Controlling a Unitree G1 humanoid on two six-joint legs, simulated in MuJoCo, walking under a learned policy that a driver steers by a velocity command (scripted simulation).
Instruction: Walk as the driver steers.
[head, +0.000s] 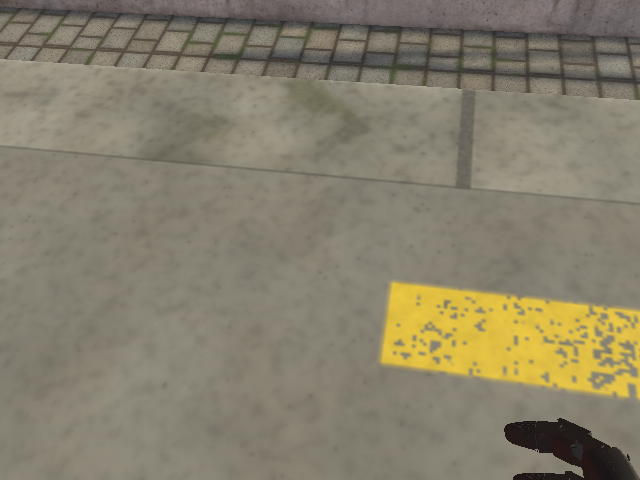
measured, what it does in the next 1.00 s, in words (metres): walks ahead: left foot, then right foot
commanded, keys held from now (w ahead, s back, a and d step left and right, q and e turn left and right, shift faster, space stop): w+e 0.28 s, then w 0.46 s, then w+q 0.26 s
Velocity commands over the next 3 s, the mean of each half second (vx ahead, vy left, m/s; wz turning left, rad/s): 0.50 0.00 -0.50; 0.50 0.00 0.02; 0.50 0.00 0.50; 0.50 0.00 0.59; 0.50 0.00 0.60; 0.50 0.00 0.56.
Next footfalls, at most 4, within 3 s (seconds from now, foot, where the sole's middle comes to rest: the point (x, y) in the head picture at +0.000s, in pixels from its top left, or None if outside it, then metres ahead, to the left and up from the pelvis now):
0.14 left None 0.30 0.11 -0.78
0.66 right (463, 459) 0.50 -0.15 -0.78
1.20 left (403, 312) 0.83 -0.03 -0.78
1.72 right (462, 213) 1.15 -0.18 -0.78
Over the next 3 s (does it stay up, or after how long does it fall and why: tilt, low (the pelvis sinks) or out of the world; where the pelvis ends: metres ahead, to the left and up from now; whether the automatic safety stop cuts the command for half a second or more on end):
stays up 1.53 0.26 0.01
